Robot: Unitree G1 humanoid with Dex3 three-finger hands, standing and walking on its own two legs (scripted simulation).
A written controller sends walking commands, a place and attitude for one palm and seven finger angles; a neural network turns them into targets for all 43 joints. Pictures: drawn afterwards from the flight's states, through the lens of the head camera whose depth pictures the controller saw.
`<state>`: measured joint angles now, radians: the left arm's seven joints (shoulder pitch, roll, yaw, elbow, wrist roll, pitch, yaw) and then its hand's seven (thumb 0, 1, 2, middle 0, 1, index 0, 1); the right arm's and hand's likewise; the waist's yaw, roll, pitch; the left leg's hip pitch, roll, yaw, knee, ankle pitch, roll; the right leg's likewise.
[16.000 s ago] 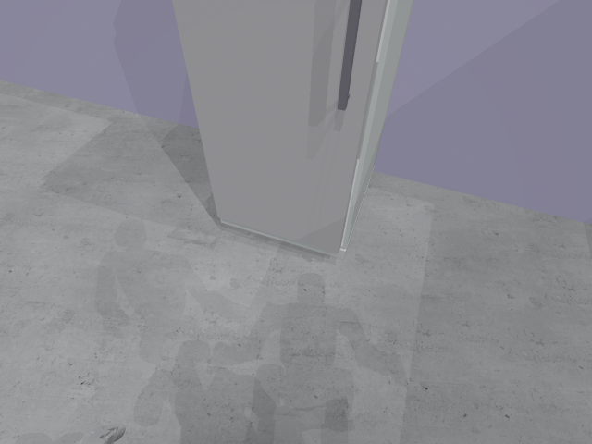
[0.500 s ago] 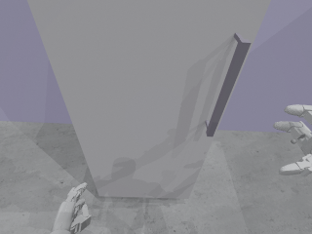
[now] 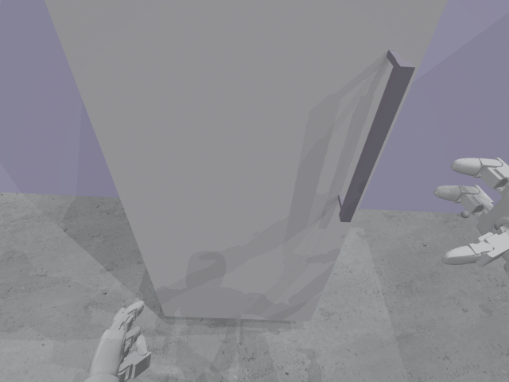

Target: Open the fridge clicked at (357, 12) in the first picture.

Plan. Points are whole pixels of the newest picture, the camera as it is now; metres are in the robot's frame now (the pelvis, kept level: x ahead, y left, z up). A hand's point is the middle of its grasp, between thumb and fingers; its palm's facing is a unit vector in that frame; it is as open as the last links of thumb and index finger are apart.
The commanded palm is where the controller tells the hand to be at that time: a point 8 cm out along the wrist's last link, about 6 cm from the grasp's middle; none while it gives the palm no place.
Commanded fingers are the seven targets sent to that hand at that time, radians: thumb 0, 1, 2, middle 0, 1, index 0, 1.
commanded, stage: move the hooked fingers beside the handle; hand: right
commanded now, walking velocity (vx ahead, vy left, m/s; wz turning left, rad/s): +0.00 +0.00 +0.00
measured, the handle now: (365, 149) +0.47 -0.18 +0.16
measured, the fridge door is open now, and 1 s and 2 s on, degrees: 0 0 0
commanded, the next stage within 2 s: none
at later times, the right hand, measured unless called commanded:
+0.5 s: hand (437, 194) +0.35 -0.25 +0.17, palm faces +0.04 +1.00 -0.02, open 14.0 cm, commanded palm +0.32 -0.30 +0.17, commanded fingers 0.00 0.50 -0.30 0.30 1.20 0.30 1.20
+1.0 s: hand (425, 178) +0.39 -0.25 +0.16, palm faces +0.04 +1.00 +0.00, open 14.0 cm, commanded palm +0.37 -0.30 +0.16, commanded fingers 0.00 0.50 -0.30 0.30 1.20 0.30 1.20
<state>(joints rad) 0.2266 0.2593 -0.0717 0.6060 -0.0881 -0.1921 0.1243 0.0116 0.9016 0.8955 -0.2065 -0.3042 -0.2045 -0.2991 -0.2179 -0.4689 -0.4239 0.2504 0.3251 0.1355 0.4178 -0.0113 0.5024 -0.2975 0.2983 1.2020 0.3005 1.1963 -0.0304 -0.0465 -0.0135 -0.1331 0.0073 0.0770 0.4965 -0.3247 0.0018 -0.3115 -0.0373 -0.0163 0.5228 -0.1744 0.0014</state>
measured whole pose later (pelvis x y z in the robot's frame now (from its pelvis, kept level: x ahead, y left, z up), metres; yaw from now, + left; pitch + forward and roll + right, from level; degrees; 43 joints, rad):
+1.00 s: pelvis +0.01 +0.00 +0.00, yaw +1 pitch +1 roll +1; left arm 0.29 0.29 -0.04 0.63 -0.08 -0.10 0.12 0.01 0.90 0.90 -0.21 -0.30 -0.20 -0.30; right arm -0.50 -0.49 -0.39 0.61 0.26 0.04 0.37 -0.01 0.50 -0.30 0.30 1.20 0.30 1.20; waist 0.02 -0.04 -0.03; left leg -0.22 0.00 0.07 0.54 -0.35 0.01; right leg -0.40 -0.05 -0.02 0.58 -0.20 0.00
